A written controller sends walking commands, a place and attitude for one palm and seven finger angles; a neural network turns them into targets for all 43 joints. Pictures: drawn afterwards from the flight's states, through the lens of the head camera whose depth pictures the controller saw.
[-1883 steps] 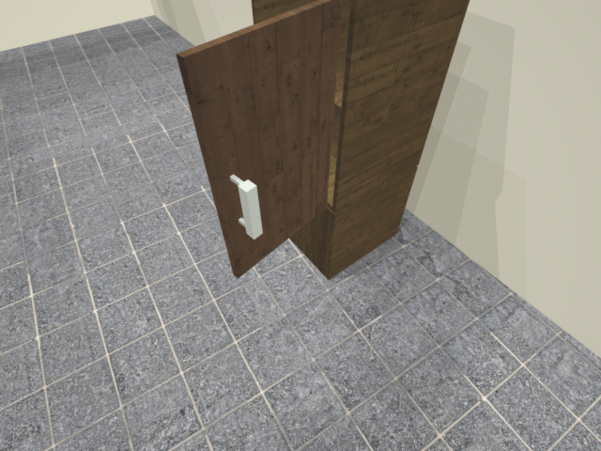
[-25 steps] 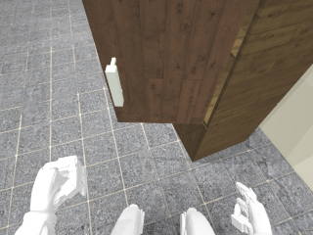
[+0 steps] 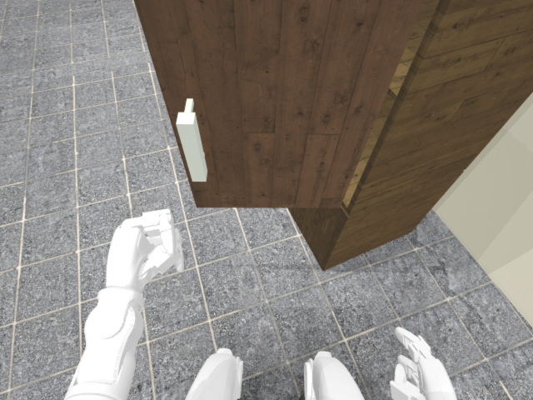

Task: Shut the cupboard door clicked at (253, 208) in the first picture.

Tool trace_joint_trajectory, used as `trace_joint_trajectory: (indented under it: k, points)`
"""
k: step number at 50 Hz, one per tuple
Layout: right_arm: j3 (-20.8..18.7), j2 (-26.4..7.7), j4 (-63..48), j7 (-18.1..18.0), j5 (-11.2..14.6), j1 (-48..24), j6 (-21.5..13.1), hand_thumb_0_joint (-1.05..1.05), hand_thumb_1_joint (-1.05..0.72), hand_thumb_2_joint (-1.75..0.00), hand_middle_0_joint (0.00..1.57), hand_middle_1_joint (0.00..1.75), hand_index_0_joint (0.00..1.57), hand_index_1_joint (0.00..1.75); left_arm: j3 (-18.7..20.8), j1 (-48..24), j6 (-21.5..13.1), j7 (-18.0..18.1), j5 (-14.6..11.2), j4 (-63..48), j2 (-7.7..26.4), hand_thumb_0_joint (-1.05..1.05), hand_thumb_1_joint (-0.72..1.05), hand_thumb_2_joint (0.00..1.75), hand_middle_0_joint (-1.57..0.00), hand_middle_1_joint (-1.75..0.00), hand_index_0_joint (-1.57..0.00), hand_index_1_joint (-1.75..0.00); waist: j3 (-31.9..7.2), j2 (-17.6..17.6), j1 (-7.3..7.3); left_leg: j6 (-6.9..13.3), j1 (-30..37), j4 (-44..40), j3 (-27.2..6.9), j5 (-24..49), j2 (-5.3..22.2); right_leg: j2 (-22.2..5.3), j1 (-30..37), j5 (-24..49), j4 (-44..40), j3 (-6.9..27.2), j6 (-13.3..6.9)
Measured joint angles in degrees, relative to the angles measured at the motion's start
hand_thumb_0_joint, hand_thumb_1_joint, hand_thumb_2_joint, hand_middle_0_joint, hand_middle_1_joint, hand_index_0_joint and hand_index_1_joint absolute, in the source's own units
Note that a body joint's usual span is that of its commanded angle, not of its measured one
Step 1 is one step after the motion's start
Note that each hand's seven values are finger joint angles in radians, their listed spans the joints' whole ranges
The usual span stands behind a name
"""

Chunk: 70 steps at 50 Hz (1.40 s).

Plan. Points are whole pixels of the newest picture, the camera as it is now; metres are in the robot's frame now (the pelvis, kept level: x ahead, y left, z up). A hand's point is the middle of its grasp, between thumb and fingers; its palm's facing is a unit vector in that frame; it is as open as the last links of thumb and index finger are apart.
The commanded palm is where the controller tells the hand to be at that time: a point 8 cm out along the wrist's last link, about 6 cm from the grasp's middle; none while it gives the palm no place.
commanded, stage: bring the fist close to the handle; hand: left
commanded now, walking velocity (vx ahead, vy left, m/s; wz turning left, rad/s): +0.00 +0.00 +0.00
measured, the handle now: (195, 141) +0.53 +0.15 +0.04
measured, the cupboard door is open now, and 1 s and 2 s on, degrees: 67 67 53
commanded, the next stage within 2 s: push the door shut along its arc in 0.90 s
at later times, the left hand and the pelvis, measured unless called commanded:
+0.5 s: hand (221, 188) +0.42 +0.09 +0.05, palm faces +0.01 -1.00 -0.02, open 3.1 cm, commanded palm +0.40 +0.15 +0.04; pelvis +0.00 -0.01 +0.00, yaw -1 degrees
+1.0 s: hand (215, 184) +0.43 +0.10 +0.04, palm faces +0.02 -1.00 -0.02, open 3.1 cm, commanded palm +0.40 +0.16 +0.04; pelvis +0.00 -0.02 +0.00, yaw -1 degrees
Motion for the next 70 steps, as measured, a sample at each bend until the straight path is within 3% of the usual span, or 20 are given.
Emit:
trace_joint_trajectory:
  k: [19, 28, 37, 46, 58, 70]
  points:
    - [-1.12, 0.00, 4.11, 1.36, -0.85, 0.29, 2.97, 0.01, -0.90, -0.90, 0.20, 0.30, 0.20, 0.30, 0.70, -21.27, -4.03, 5.93, 3.76, 21.13, -1.79, 0.02, 0.90, 0.90, -1.30, -1.50, -1.30, -1.50, 0.60, 0.01, -1.87, -0.30, -0.42, -1.90, 1.03, 0.89, 0.13, 0.10, -1.33, 0.66, -0.75, 1.03, -0.24]
    - [-1.54, 0.19, 5.71, 1.93, -1.60, 1.46, 4.18, 0.01, -0.90, -0.90, 0.20, 0.30, 0.20, 0.30, 5.06, -30.88, -6.93, 7.73, 5.40, 32.46, -1.18, 0.02, 0.90, 0.90, -1.30, -1.50, -1.30, -1.50, 0.46, -0.12, -3.63, -0.79, -1.83, -2.13, 1.42, 1.20, 0.54, 0.50, -3.37, 0.86, -0.23, 1.42, -0.74]
    - [-2.27, -0.32, 6.05, 2.50, -1.29, 4.14, 5.70, 0.01, -0.90, -0.90, 0.20, 0.30, 0.20, 0.30, 7.24, -29.02, -8.45, 5.76, 4.48, 33.47, -0.42, 0.02, 0.90, 0.90, -1.30, -1.50, -1.30, -1.50, 0.43, 0.02, -3.47, -1.07, -0.59, -3.86, 2.16, 1.67, 0.96, 0.93, -2.83, 1.31, -1.24, 2.17, -1.03]
    - [-2.44, -0.62, 7.03, 1.77, -1.40, 2.83, 5.02, 0.01, -0.90, -0.90, 0.20, 0.30, 0.20, 0.30, 7.58, -30.52, -11.27, 4.88, 4.51, 36.01, 0.08, 0.02, 0.90, 0.90, -1.30, -1.50, -1.31, -1.50, 0.84, -0.44, -3.49, -1.24, -1.39, -3.32, 1.39, 1.96, 0.71, 0.67, -3.21, 1.40, -0.93, 1.40, -1.21]
    - [-1.81, -0.46, 5.77, 1.74, -1.30, 0.75, 5.11, 0.00, -0.90, -0.90, 0.20, 0.30, 0.20, 0.30, 7.44, -36.00, -10.19, 3.52, 5.28, 40.81, 1.21, 0.02, 0.90, 0.90, -1.30, -1.50, -1.31, -1.50, 0.86, -0.25, -3.97, -0.76, -3.12, -2.08, 1.28, 1.81, 0.40, 0.38, -4.53, 1.41, -0.25, 1.30, -0.71]
    - [-1.14, -0.60, 6.66, 2.01, -1.35, 2.70, 6.54, 0.00, -0.90, -0.90, 0.20, 0.30, 0.20, 0.30, 9.77, -45.18, -9.60, -0.70, 5.41, 48.80, 5.43, 0.02, 0.90, 0.90, -1.34, -1.50, -1.31, -1.50, 0.80, 0.29, -5.64, -0.25, -6.67, 0.29, 1.04, 1.27, 0.30, 0.30, -7.58, 1.20, 1.28, 1.06, -0.25]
